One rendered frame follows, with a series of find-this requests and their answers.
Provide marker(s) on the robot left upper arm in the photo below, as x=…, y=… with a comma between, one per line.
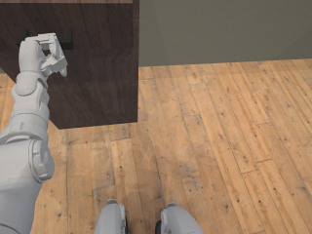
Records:
x=24, y=167

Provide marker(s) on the handle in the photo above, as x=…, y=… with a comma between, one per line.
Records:
x=65, y=41

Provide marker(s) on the robot left thigh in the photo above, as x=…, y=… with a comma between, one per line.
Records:
x=112, y=219

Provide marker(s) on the cabinet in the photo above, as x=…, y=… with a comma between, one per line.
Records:
x=100, y=87

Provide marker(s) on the drawer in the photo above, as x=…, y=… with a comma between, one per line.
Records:
x=96, y=24

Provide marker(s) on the left robot forearm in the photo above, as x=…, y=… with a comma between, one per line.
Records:
x=30, y=115

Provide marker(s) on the right robot shin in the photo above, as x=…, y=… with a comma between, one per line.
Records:
x=169, y=205

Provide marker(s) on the left robot hand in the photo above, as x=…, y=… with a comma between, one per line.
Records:
x=32, y=58

